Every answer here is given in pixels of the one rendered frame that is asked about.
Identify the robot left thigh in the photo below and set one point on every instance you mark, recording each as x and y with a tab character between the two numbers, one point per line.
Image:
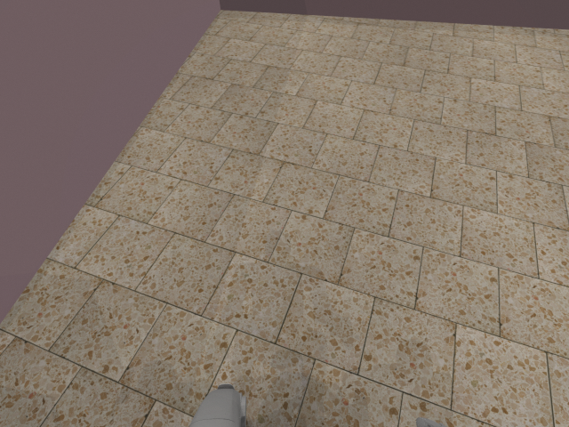
221	408

